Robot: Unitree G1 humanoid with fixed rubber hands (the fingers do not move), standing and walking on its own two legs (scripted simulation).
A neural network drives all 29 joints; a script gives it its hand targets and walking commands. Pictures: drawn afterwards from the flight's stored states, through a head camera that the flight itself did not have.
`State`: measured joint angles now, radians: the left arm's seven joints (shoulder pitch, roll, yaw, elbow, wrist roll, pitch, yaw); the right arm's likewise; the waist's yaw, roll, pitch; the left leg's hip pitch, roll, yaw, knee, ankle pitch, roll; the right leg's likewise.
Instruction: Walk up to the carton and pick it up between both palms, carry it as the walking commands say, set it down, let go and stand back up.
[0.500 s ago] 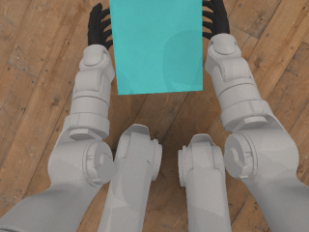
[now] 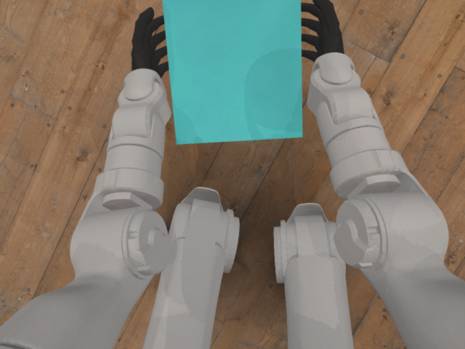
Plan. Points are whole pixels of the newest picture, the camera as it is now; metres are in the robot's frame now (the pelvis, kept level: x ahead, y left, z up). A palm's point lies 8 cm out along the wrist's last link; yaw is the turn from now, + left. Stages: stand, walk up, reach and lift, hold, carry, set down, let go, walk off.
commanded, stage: set down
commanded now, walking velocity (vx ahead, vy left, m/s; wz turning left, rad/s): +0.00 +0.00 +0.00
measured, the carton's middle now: (237, 77) +0.51 +0.06 -0.24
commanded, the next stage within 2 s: none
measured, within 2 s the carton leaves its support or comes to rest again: rests again in 0.30 s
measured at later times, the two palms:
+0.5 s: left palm (150, 66) +0.49 +0.19 -0.16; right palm (324, 52) +0.53 -0.06 -0.16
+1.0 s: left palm (144, 76) +0.48 +0.20 -0.17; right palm (335, 62) +0.53 -0.08 -0.17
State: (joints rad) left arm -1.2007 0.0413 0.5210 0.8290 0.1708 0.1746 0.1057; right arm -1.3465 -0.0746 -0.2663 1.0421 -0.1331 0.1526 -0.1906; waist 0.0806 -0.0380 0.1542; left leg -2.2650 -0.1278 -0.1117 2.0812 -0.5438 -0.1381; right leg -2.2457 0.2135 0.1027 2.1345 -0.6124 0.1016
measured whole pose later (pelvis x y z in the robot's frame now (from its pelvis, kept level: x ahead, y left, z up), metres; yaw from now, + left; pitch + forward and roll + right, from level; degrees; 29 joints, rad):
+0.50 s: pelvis +0.00 +0.00 +0.00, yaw +0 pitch +42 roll +2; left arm -1.22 0.05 0.54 0.86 0.18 0.15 0.07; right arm -1.36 -0.08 -0.31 1.04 -0.18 0.14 -0.15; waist 0.08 -0.03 0.17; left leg -2.27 -0.11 -0.10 2.10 -0.56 -0.12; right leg -2.25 0.19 0.10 2.15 -0.63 0.09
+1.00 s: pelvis +0.00 +0.00 +0.00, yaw +1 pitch +42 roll +2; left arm -1.23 0.14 0.40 1.00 0.05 0.02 0.10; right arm -1.31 -0.18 -0.14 1.03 -0.05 0.05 -0.15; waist 0.08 -0.01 0.21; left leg -2.27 -0.10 -0.08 2.08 -0.54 -0.11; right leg -2.25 0.16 0.09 2.13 -0.61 0.09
